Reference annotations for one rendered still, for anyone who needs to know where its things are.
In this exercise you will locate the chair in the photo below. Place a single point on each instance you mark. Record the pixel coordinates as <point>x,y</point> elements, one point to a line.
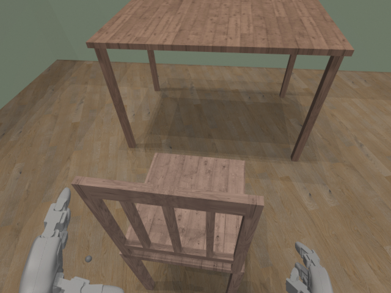
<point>191,211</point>

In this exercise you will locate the robot right hand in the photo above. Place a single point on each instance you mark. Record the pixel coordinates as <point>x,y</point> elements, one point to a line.
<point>315,279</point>

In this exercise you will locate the robot left hand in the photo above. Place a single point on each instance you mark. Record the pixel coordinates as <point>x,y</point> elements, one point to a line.
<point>45,257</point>

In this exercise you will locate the table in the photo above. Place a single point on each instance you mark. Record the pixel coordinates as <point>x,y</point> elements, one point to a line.
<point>295,27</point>

